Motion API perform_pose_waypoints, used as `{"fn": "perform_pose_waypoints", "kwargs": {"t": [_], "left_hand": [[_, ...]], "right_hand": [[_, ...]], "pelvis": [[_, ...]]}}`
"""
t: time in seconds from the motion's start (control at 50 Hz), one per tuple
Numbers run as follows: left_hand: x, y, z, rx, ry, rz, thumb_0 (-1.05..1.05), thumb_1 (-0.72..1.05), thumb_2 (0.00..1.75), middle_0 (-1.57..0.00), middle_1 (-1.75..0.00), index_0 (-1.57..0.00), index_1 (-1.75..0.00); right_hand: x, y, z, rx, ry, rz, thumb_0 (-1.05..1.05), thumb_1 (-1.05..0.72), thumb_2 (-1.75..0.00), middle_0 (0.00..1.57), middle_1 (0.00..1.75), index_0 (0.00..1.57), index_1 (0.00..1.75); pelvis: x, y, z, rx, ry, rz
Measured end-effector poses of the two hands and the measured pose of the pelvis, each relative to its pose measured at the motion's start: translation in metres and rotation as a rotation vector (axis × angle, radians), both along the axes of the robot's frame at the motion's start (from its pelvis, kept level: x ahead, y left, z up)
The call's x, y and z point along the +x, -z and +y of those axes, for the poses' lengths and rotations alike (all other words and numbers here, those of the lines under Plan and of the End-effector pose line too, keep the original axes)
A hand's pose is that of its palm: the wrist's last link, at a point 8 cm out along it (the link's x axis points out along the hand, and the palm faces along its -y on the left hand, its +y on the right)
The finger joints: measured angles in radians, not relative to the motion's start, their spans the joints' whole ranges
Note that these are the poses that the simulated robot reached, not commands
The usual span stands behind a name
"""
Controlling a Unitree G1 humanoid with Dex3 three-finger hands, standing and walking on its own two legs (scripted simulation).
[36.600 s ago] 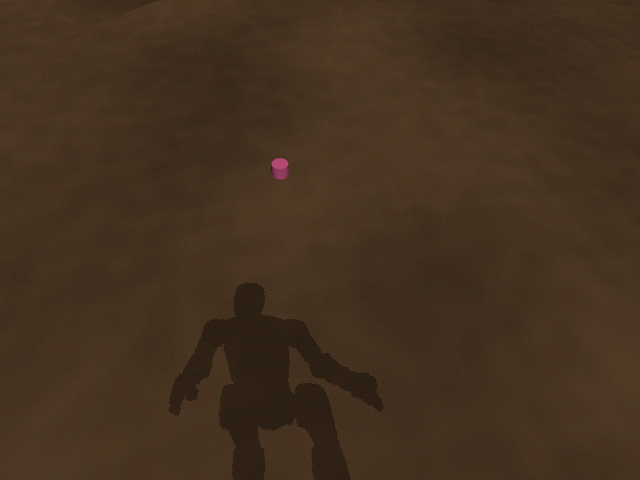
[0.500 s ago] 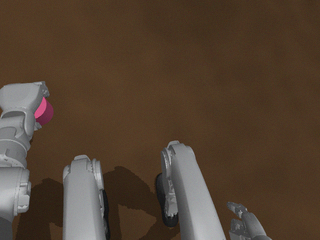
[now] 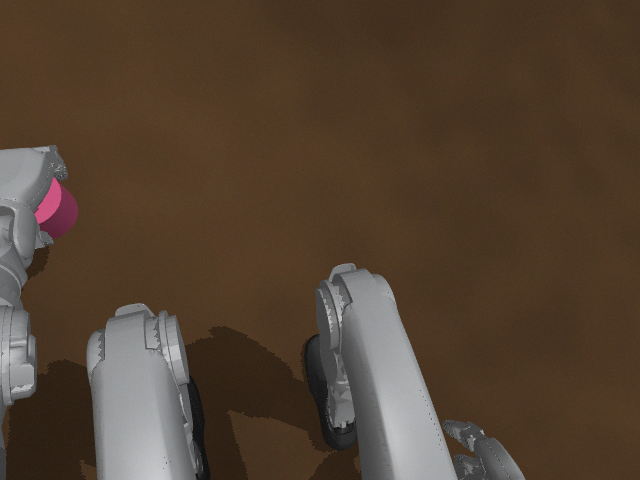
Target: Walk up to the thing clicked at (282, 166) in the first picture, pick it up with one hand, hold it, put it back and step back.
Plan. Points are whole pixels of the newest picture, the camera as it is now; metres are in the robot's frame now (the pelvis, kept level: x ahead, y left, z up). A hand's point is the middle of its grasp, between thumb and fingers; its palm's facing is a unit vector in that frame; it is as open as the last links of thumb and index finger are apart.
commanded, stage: crouch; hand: left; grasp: from above
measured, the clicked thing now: (35, 204) +0.48 +0.27 -0.19
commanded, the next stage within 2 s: lower in 0.10 s
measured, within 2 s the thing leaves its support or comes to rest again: rests again in 1.78 s
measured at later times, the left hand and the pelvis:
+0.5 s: hand (45, 215) +0.47 +0.27 -0.22, palm faces -0.47 -0.05 -0.88, open 10.3 cm; pelvis +0.00 +0.00 -0.03, yaw -2 degrees
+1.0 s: hand (62, 217) +0.48 +0.26 -0.26, palm faces -0.46 -0.08 -0.88, open 10.3 cm; pelvis +0.00 +0.00 -0.06, yaw -4 degrees
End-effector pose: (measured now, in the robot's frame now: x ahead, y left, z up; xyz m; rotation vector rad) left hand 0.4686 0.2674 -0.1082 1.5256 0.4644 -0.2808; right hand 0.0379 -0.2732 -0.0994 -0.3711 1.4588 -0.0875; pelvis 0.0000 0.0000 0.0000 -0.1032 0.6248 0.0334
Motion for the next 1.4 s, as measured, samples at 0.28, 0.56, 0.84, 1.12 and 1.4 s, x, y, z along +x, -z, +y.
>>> {"fn": "perform_pose_waypoints", "kwargs": {"t": [0.28,0.56,0.84,1.12,1.4], "left_hand": [[0.005,0.021,0.002,0.0,-0.003,0.003,0.0,-0.09,0.68,-0.57,-0.78,-0.61,-0.76],[0.008,0.059,0.002,-0.017,0.014,0.012,0.0,-0.09,0.68,-0.57,-0.78,-0.61,-0.76],[0.014,0.086,-0.001,-0.023,-0.011,-0.001,0.0,-0.08,0.67,-0.57,-0.78,-0.61,-0.76],[0.012,0.106,0.0,-0.034,-0.027,0.015,0.0,-0.08,0.67,-0.57,-0.78,-0.6,-0.76],[0.017,0.121,-0.002,-0.039,-0.015,-0.001,0.0,-0.08,0.67,-0.57,-0.78,-0.6,-0.76]], "right_hand": [[-0.011,0.01,-0.002,-0.012,-0.017,0.02,0.0,-0.92,-0.9,0.2,0.3,0.21,0.3],[-0.013,0.019,-0.001,-0.021,-0.056,0.046,0.0,-0.92,-0.9,0.2,0.3,0.2,0.3],[-0.016,0.028,0.003,0.007,-0.087,0.068,0.0,-0.91,-0.9,0.2,0.3,0.21,0.3],[-0.027,0.026,0.001,0.004,-0.126,0.094,0.0,-0.91,-0.89,0.2,0.3,0.21,0.3],[-0.034,0.019,0.006,0.009,-0.168,0.111,0.0,-0.91,-0.9,0.2,0.3,0.2,0.3]], "pelvis": [[-0.002,0.019,0.0,-0.011,0.008,-0.02],[0.001,0.037,0.001,-0.03,0.015,-0.036],[0.004,0.05,0.001,-0.044,0.03,-0.052],[0.003,0.06,0.001,-0.062,0.045,-0.083],[0.003,0.064,0.003,-0.084,0.057,-0.106]]}}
